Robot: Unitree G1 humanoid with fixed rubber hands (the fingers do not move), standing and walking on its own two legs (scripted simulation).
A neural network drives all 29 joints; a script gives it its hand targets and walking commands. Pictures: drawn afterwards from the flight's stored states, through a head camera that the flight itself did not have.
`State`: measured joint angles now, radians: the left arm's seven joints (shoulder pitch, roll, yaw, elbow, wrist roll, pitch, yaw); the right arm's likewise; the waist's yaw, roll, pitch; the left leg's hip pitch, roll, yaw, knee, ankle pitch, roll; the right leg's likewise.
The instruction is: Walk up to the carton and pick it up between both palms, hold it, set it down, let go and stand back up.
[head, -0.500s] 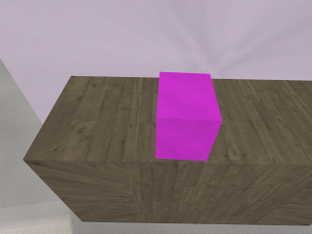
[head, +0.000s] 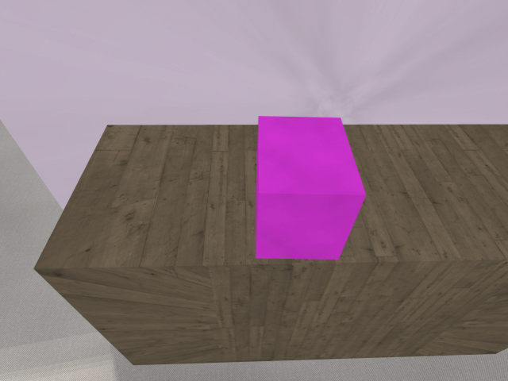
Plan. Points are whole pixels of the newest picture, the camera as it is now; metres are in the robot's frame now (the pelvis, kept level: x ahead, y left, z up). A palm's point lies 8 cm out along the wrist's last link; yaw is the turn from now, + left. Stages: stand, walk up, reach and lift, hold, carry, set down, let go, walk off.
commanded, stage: walk up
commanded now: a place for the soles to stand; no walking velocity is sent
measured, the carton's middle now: (298, 187) +0.47 -0.08 +0.03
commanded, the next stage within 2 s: reach and lift in 0.44 s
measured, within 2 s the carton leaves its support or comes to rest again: neither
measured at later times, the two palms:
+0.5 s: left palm out of the picture +0.03 +0.21 -0.15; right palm out of the picture +0.02 -0.23 -0.14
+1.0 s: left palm out of the picture +0.14 +0.16 -0.10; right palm out of the picture +0.12 -0.22 -0.09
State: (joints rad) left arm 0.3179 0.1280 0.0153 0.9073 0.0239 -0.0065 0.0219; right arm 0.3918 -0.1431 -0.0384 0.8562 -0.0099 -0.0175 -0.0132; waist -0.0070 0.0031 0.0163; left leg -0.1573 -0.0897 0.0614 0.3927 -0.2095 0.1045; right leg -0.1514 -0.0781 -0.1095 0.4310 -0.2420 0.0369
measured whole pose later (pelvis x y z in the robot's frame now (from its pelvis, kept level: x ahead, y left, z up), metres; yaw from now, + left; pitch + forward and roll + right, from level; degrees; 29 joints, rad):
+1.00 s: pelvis -0.02 -0.06 +0.00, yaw -4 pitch -1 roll +0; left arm 0.09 0.17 0.07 0.64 0.03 0.30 -0.01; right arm 0.16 0.03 -0.02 0.73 -0.08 -0.04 -0.07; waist 0.05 -0.04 0.02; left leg -0.20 0.02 0.07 0.40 -0.18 0.01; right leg -0.19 0.06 -0.01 0.39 -0.19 -0.06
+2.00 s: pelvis +0.01 -0.04 +0.01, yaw -4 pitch -1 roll -1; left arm 0.23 0.21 -0.05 0.10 -0.14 0.11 0.03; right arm 0.30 -0.10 0.08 0.13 0.18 -0.03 -0.13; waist 0.08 -0.01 -0.01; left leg -0.11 0.00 0.08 0.32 -0.20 0.04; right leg -0.06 0.05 0.01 0.23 -0.15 -0.03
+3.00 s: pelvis -0.01 -0.03 +0.01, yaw -3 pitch +3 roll -1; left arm -0.43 0.24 0.03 0.22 -0.19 0.48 0.07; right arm -0.44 -0.15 -0.04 0.35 0.24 0.30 -0.22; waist 0.03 -0.03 -0.02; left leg -0.24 -0.02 0.05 0.35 -0.16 0.05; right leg -0.20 0.04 -0.01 0.29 -0.15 -0.02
